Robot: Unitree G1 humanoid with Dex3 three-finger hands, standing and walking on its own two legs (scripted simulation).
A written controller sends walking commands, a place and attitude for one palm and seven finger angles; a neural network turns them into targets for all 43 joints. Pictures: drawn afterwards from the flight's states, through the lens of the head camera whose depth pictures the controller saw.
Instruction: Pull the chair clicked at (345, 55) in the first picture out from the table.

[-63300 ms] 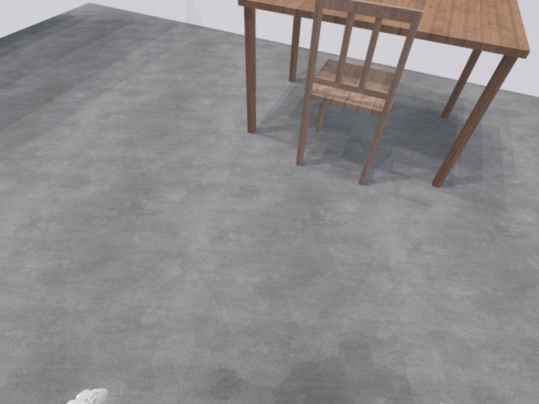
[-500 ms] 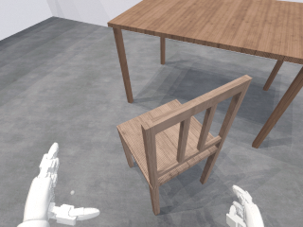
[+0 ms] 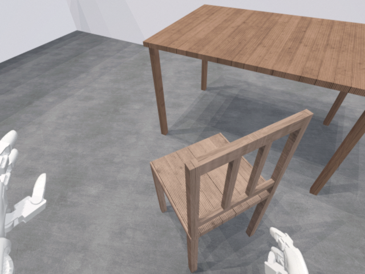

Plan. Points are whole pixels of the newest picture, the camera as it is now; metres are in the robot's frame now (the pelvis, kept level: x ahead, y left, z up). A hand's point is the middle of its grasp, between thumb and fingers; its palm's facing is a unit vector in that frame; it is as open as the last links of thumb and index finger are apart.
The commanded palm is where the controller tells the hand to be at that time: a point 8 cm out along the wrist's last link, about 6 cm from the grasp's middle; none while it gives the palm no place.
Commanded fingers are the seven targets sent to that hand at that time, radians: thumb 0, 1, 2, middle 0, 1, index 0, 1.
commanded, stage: draw the hand back to the body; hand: left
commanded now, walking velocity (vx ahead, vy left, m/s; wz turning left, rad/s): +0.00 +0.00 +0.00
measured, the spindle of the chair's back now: (229, 184) +0.41 -0.08 -0.10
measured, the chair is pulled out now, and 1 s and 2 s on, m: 0.52 0.52 0.52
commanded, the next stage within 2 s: step back with the hand held close in 0.36 s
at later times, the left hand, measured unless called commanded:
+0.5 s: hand (38, 200) +0.18 +0.26 +0.16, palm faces +0.50 -0.76 -0.41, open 7.4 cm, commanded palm +0.13 +0.29 +0.18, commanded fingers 0.00 0.90 0.90 -0.20 -0.30 -0.20 -0.30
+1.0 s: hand (28, 229) +0.13 +0.25 +0.16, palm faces +0.38 -0.76 -0.53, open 7.4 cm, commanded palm +0.07 +0.29 +0.18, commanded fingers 0.00 0.90 0.90 -0.20 -0.30 -0.20 -0.30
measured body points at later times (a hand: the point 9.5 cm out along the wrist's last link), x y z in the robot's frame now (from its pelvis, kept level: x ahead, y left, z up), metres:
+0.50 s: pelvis -0.01 -0.01 +0.00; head -0.03 -0.04 +0.45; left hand +0.14 +0.30 +0.18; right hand +0.18 -0.23 -0.09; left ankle -0.04 +0.13 -0.74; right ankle -0.02 -0.14 -0.74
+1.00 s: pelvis -0.07 +0.00 -0.01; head -0.04 -0.02 +0.44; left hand +0.11 +0.29 +0.18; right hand +0.10 -0.25 -0.10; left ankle -0.04 +0.13 -0.74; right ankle -0.02 -0.14 -0.74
